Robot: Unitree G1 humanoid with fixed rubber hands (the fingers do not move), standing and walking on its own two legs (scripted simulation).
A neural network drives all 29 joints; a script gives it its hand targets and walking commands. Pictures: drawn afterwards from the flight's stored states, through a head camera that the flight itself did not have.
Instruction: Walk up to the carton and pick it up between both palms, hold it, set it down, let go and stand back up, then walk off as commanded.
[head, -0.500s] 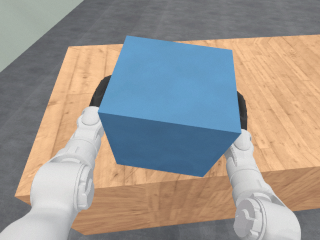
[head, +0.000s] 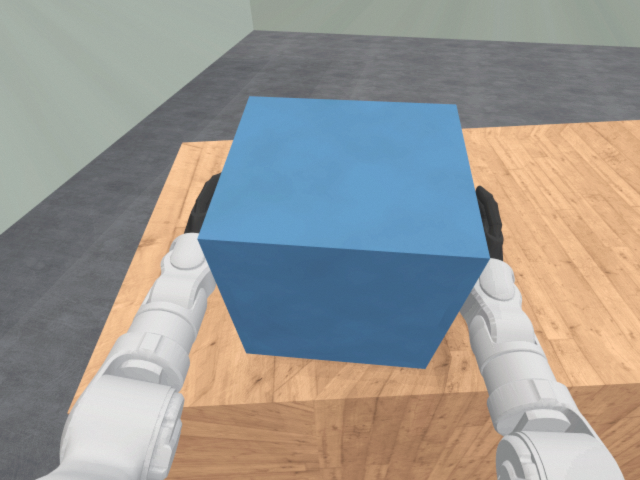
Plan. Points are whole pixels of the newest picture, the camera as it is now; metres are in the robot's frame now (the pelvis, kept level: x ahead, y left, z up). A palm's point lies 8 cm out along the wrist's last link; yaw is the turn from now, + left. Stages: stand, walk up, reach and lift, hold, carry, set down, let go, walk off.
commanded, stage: reach and lift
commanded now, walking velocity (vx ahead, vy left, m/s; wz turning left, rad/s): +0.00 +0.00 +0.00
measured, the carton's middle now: (342, 239) +0.43 -0.06 +0.10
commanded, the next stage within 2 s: hold in 2.00 s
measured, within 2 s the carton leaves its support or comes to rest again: neither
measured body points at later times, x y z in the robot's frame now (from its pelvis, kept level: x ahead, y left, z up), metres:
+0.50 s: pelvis -0.04 -0.01 +0.00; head -0.06 +0.02 +0.45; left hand +0.40 +0.12 +0.18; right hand +0.35 -0.24 +0.17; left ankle -0.01 +0.10 -0.74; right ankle +0.01 -0.13 -0.74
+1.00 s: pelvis -0.03 -0.03 +0.00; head -0.07 -0.01 +0.45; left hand +0.38 +0.15 +0.21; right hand +0.38 -0.21 +0.21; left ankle -0.01 +0.10 -0.74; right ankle +0.01 -0.13 -0.74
